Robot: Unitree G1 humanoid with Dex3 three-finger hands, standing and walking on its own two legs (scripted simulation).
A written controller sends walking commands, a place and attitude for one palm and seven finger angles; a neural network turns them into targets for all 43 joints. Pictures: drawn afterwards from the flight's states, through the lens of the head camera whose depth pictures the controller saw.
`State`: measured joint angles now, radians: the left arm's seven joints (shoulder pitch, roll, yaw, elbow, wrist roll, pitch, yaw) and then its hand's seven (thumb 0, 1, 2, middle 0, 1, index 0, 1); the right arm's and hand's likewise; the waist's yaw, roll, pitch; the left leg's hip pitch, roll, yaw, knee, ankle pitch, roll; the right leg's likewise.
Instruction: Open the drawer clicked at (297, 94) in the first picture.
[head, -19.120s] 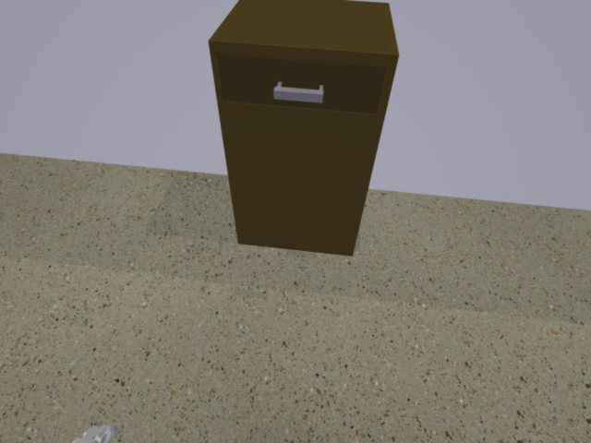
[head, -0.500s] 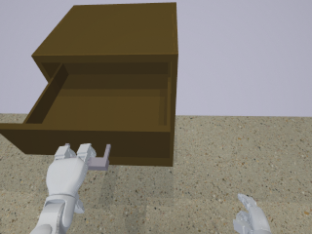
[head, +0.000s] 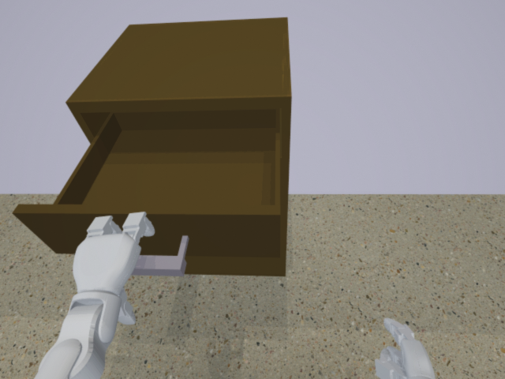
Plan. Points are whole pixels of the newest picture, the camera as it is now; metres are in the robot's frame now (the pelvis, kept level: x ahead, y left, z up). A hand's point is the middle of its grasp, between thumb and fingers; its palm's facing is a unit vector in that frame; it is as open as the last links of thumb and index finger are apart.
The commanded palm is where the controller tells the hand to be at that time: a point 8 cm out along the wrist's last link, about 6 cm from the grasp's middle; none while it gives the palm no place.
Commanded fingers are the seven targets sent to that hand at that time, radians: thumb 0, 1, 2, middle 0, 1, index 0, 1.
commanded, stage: lift the hand off the handle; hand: left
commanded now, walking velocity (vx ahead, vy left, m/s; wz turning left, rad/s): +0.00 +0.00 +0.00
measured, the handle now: (148, 253) +0.31 +0.23 +0.01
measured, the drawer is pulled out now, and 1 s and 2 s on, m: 0.29 0.29 0.29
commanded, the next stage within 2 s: draw the hand back to the body in 0.96 s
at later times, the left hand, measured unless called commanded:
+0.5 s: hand (112, 243) +0.27 +0.24 +0.10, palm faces +0.11 -0.06 -0.99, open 13.9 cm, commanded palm +0.24 +0.24 +0.16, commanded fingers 0.00 -0.50 0.30 -0.30 -1.20 -0.30 -1.20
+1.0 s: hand (87, 220) +0.27 +0.25 +0.15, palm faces +0.10 -0.07 -0.99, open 13.9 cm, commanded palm +0.24 +0.24 +0.21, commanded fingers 0.00 -0.50 0.30 -0.30 -1.20 -0.30 -1.20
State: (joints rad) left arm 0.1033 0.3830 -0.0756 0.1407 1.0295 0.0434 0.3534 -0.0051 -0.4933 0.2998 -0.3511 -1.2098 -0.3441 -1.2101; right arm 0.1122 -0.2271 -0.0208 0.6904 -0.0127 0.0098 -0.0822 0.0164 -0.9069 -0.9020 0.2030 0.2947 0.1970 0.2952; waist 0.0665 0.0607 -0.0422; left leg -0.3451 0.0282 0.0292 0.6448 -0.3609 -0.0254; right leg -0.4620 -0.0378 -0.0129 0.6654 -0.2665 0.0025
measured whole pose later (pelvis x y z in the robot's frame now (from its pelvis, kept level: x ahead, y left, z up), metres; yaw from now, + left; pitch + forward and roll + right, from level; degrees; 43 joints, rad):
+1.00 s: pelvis +0.02 +0.00 +0.02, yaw +1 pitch -2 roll +0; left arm 0.07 0.53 -0.01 -0.24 0.86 0.13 -0.04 -0.01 -0.50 0.30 -0.31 -1.20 -0.31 -1.20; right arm 0.05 -0.27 0.03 0.65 0.01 0.08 -0.02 0.02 -0.91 -0.90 0.20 0.29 0.20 0.30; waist 0.11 0.12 0.02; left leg -0.09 0.03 0.00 0.40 -0.27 -0.02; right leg -0.19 -0.04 -0.05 0.43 -0.19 0.01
